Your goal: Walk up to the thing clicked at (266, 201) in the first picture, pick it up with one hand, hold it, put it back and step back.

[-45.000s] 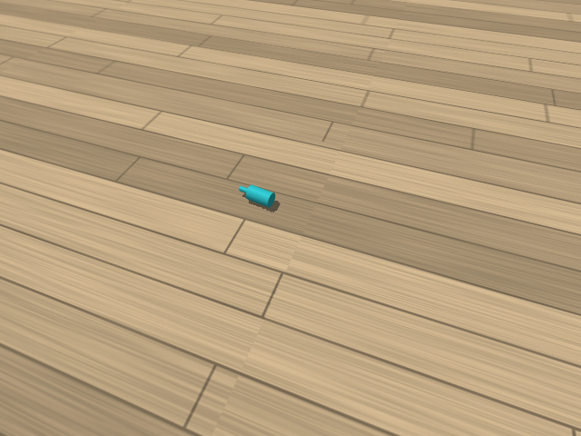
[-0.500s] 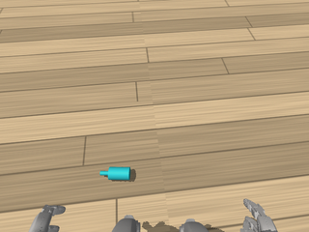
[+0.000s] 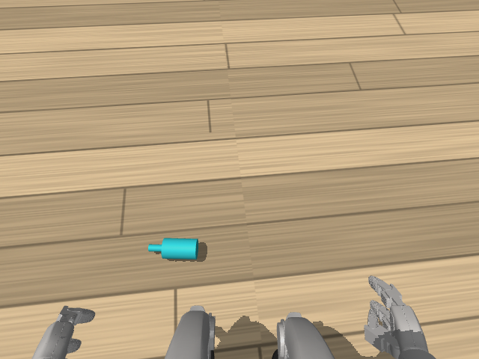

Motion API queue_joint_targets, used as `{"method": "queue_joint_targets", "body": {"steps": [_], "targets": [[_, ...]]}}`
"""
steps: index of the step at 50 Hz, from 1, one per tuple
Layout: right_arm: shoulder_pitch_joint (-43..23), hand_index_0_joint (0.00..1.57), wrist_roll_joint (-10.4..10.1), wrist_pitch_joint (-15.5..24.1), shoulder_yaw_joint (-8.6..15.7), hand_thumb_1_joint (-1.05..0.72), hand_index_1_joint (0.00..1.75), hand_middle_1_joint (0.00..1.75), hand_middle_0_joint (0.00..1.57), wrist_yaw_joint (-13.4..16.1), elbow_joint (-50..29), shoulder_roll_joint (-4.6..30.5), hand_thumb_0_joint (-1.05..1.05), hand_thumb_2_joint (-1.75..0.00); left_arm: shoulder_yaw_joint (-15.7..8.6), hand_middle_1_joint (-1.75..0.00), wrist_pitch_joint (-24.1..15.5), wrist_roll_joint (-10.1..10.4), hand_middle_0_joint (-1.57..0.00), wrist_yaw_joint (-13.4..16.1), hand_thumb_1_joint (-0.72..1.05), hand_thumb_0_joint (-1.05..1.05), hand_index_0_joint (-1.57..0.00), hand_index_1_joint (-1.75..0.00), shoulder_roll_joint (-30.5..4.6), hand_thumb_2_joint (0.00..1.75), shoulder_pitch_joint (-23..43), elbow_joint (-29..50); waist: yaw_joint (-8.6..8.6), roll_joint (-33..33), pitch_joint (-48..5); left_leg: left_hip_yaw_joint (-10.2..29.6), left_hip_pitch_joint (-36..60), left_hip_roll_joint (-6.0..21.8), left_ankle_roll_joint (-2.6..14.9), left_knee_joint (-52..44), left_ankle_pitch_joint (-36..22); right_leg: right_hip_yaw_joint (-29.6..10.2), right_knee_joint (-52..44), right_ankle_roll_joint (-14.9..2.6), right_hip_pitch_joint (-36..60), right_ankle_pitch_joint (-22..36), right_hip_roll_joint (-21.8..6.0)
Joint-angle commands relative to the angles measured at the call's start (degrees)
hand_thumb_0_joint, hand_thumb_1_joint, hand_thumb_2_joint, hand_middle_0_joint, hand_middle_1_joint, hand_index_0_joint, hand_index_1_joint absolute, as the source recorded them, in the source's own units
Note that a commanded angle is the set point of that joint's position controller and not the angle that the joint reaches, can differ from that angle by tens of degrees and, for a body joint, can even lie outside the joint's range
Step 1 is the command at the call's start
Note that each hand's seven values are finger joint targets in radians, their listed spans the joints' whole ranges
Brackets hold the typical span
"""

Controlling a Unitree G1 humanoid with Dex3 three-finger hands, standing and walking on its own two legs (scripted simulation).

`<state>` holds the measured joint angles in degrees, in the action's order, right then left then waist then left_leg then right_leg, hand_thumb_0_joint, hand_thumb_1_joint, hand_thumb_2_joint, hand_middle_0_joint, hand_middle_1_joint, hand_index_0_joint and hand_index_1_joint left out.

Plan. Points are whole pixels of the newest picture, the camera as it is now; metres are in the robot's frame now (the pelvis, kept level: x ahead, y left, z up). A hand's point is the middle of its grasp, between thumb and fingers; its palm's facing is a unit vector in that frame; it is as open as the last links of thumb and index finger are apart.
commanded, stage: rise first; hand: left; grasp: from above
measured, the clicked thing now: (173, 248) +0.46 +0.25 -0.62
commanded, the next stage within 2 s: none
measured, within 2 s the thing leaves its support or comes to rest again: neither
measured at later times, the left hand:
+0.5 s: hand (123, 295) +0.26 +0.30 -0.32, palm faces -0.48 -0.40 -0.78, open 13.7 cm
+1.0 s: hand (140, 269) +0.34 +0.30 -0.43, palm faces -0.48 -0.08 -0.88, open 14.0 cm
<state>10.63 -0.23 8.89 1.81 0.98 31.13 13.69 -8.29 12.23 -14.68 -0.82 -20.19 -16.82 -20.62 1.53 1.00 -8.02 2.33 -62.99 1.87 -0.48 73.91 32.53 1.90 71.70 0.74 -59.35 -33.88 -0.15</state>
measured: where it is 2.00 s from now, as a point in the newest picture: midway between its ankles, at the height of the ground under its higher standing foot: outside the picture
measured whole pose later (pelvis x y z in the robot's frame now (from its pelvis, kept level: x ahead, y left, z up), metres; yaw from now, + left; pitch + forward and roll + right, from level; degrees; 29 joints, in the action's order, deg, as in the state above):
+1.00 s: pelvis -0.09 +0.00 -0.28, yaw -6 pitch +33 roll -7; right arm 8.1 5.0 0.8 1.1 -5.6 42.8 15.7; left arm -8.2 -18.0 -66.9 14.0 -41.5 42.4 -69.0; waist 6.8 -0.1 -4.9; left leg 6.8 -126.4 1.3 -0.3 129.3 36.2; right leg 3.8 126.4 1.4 -120.9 -38.7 1.0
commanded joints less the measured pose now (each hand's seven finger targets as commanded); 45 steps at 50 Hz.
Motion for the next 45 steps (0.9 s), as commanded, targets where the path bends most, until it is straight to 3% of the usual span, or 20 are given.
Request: {"method": "queue_joint_targets", "body": {"steps": [1,4,6,7,9,16,17,20,22,24,25,29,32,33,35,37,40,45], "targets": [[0.1,0.2,-0.2,3.2,3.6,-0.91,0.3,0.3,0.2,0.3,-6.2,9.2,0.0,-0.9,-4.1,-1.04,-2.8,-3.1,-0.08,1.4,-0.59,0.0,-0.07,-1.04,-11.3,0.98,3.3,2.9,1.62,2.9,-13.3,0.3,8.8,-0.9,1.2,-5.7,-13.9,0.3,-4.0,-2.07,0.0,13.1,1.3],[-1.9,0.2,-0.1,4.4,3.7,-0.9,0.3,0.3,0.2,-0.1,-6.4,9.6,0.0,-0.9,-4.0,-1.02,-7.2,-6.4,-0.08,1.7,-0.59,0.0,-0.07,-1.03,-13.6,1.0,12.9,0.9,1.9,3.4,-13.6,0.6,2.3,-1.1,1.34,-1.8,-6.5,-0.3,0.5,-2.31,-6.8,7.2,1.2],[-2.1,0.2,0.0,5.1,3.9,-0.9,0.3,0.3,0.2,-0.5,-5.2,10.0,0.0,-0.9,-3.4,-1.02,-10.3,-8.9,-0.09,1.8,-0.58,0.0,-0.07,-1.03,-13.7,1.0,15.6,-2.9,1.33,3.6,-15.4,0.5,-0.6,-1.3,1.23,0.9,-3.6,-0.6,3.5,-2.32,-10.3,5.0,1.1],[-1.7,0.2,0.1,5.3,4.0,-0.91,0.3,0.3,0.2,-0.6,-4.7,10.1,0.0,-0.9,-2.6,-1.01,-11.7,-10.5,-0.1,1.9,-0.57,0.0,-0.08,-1.03,-13.7,0.99,16.9,-3.9,1.41,3.7,-17.2,0.2,-1.6,-1.4,1.23,2.5,-3.5,-0.8,4.9,-2.32,-11.1,5.2,1.1],[-1.9,0.2,0.0,5.7,4.4,-0.91,0.3,0.3,0.2,-0.7,-3.6,10.8,0.0,-0.9,-3.4,-1.0,-14.4,-13.3,-0.12,2.4,-0.55,0.0,-0.11,-1.02,-16.2,0.97,19.8,-4.0,0.38,5.3,-22.6,0.1,-1.5,-1.5,0.88,5.6,-6.4,-1.0,8.7,-2.51,-13.9,7.2,1.2],[-1.1,0.2,0.2,4.3,4.8,-0.92,0.3,0.3,0.2,-2.2,0.4,12.0,0.0,-0.91,-5.1,-0.98,-19.8,-22.9,-0.17,5.0,-0.5,0.0,-0.17,-0.99,-22.3,0.94,31.7,-14.8,-0.82,4.0,-29.7,-0.6,-12.6,-1.8,1.62,17.9,-10.6,-0.3,18.4,-2.42,-23.0,9.8,1.6],[-0.6,0.2,0.3,3.9,5.0,-0.93,0.3,0.3,0.2,-2.3,0.8,12.3,0.0,-0.91,-6.6,-0.97,-20.4,-24.1,-0.18,5.5,-0.5,0.0,-0.17,-0.98,-24.3,0.94,32.5,-15.6,-1.82,3.5,-32.1,-0.7,-12.8,-1.8,1.7,19.2,-11.4,-0.3,19.4,-2.47,-22.9,10.2,1.7],[0.3,0.2,0.7,2.8,5.5,-0.93,0.3,0.3,0.2,-3.1,2.7,12.6,0.0,-0.91,-5.2,-0.97,-22.1,-27.3,-0.19,5.7,-0.5,0.0,-0.18,-0.98,-24.7,0.94,39.4,-18.6,-0.94,3.5,-34.7,-0.8,-15.6,-1.6,1.9,24.1,-12.6,0.3,23.1,-2.34,-26.2,11.1,1.8],[1.1,0.2,1.1,2.1,5.6,-0.93,0.3,0.3,0.2,-3.6,3.6,12.6,0.0,-0.91,-4.9,-0.97,-23.4,-30.0,-0.19,6.1,-0.5,0.0,-0.18,-0.98,-26.1,0.94,43.9,-21.8,-0.25,1.4,-34.2,-0.9,-20.7,-1.6,2.17,26.8,-9.7,0.6,24.8,-2.19,-28.0,9.4,1.9],[1.8,0.2,1.4,1.3,5.9,-0.91,0.3,0.3,0.2,-3.9,4.2,13.0,0.0,-0.91,-6.2,-0.96,-24.9,-32.4,-0.17,6.9,-0.5,0.0,-0.16,-0.98,-29.8,0.96,48.2,-21.8,-1.31,2.6,-37.2,-1.2,-21.3,-1.5,2.09,28.9,-8.3,0.8,26.5,-2.24,-29.2,8.0,1.9],[1.8,0.2,1.6,0.9,5.9,-0.93,0.3,0.3,0.2,-4.0,4.5,13.2,0.0,-0.91,-5.8,-0.98,-25.7,-33.5,-0.17,7.3,-0.52,0.0,-0.16,-0.99,-30.3,0.97,50.7,-21.2,-0.92,3.8,-38.5,-1.2,-21.3,-1.4,2.07,30.0,-7.8,0.8,27.4,-2.21,-30.3,7.6,1.9],[3.1,0.2,2.0,-0.9,5.6,-0.89,0.3,0.3,0.2,-4.2,5.7,13.2,0.0,-0.9,-6.5,-0.96,-27.3,-37.3,-0.14,9.2,-0.5,0.0,-0.13,-0.98,-33.2,0.99,55.9,-26.2,-0.07,1.3,-38.8,-1.4,-26.9,-1.4,2.46,33.5,-4.6,1.5,29.4,-1.96,-31.8,4.9,2.3],[3.5,0.2,2.6,-2.2,5.3,-0.87,0.3,0.3,0.2,-4.6,6.4,13.5,0.0,-0.89,-6.2,-0.97,-28.4,-40.1,-0.11,10.4,-0.49,0.0,-0.1,-0.98,-35.2,1.0,61.0,-26.9,0.1,5.3,-38.5,-1.1,-27.7,-1.5,2.23,34.6,-2.8,2.4,32.5,-2.31,-35.7,2.9,2.3],[3.9,0.2,2.7,-2.6,5.4,-0.87,0.3,0.3,0.2,-4.7,6.6,13.6,0.0,-0.89,-5.0,-0.96,-28.5,-40.7,-0.1,10.6,-0.5,0.0,-0.09,-0.98,-33.9,1.01,61.8,-28.4,1.03,5.6,-37.9,-0.8,-27.6,-1.4,2.24,35.1,-2.0,2.9,32.8,-2.33,-37.2,2.2,2.4],[4.5,0.2,3.0,-3.6,5.2,-0.86,0.3,0.3,0.2,-4.9,6.8,13.7,0.0,-0.89,-5.0,-0.95,-28.9,-42.3,-0.1,11.7,-0.5,0.0,-0.09,-0.97,-34.6,1.01,63.2,-31.0,1.86,5.2,-36.9,-0.2,-29.4,-1.4,2.25,35.6,0.0,3.7,34.2,-2.42,-38.9,0.4,2.6],[4.6,0.2,3.3,-4.5,5.1,-0.87,0.3,0.3,0.2,-5.1,7.2,13.9,0.0,-0.89,-5.3,-0.97,-29.4,-43.7,-0.08,12.8,-0.51,0.0,-0.07,-0.98,-36.1,1.02,66.0,-31.4,1.65,6.5,-36.1,0.0,-30.4,-1.6,2.25,36.1,1.6,3.9,35.1,-2.57,-41.0,-1.0,2.6],[4.1,0.2,4.0,-5.7,4.4,-0.87,0.3,0.3,0.2,-5.3,7.5,14.1,0.0,-0.9,-4.2,-0.93,-29.7,-46.3,-0.11,14.3,-0.5,0.0,-0.09,-0.95,-36.8,1.01,69.2,-34.3,2.69,9.0,-33.2,1.2,-31.2,-1.4,2.0,36.2,4.9,4.9,37.5,-2.82,-45.5,-3.2,2.5],[4.4,0.2,4.9,-7.0,3.7,-0.89,0.3,0.3,0.2,-5.7,8.5,14.9,0.0,-0.9,-3.7,-0.95,-30.0,-50.1,-0.08,16.6,-0.53,0.0,-0.07,-0.96,-38.5,1.02,72.6,-39.7,3.81,10.6,-31.5,2.4,-32.2,-1.4,1.78,38.1,5.6,5.8,40.9,-3.01,-50.5,-3.0,2.3]]}}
